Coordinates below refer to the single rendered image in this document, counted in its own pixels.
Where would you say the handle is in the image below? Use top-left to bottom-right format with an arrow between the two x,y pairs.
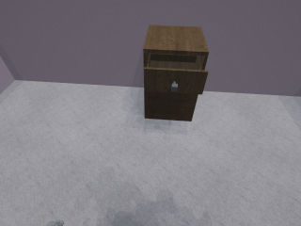
171,81 -> 178,92

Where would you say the cabinet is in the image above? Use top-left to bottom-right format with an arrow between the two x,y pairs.
143,24 -> 209,121

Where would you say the drawer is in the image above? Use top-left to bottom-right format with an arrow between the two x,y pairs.
144,53 -> 208,95

